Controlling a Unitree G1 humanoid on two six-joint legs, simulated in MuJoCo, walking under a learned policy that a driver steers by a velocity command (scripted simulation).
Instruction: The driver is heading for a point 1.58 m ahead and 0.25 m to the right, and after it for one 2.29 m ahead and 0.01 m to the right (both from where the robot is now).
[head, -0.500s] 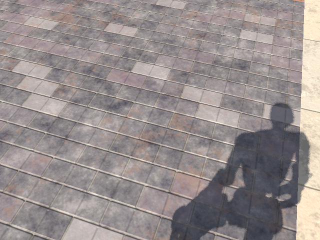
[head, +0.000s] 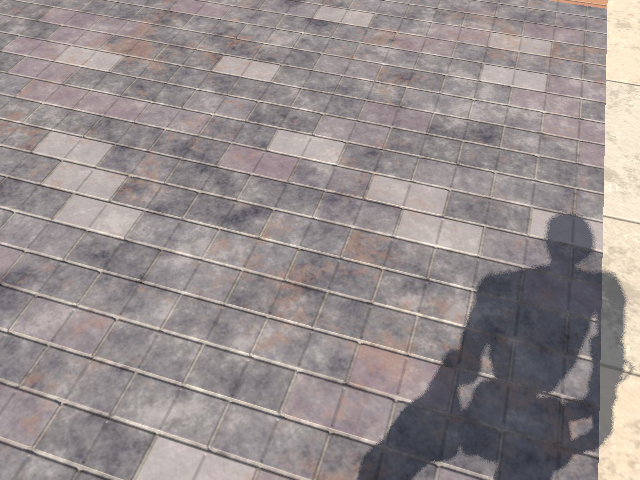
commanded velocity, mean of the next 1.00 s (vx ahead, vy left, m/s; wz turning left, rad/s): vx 0.32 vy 0.00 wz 0.00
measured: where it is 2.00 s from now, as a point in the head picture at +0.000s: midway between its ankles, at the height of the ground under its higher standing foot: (337, 312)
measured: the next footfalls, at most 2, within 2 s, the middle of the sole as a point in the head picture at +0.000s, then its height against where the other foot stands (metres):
right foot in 0.92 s outside the picture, level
left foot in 1.48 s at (286, 355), level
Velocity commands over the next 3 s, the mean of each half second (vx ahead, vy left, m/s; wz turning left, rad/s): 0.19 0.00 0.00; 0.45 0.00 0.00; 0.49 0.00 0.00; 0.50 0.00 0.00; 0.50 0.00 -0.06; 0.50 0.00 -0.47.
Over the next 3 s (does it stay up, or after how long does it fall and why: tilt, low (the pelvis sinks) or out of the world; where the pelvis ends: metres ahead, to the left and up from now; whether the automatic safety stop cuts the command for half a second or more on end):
stays up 1.44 -0.01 0.01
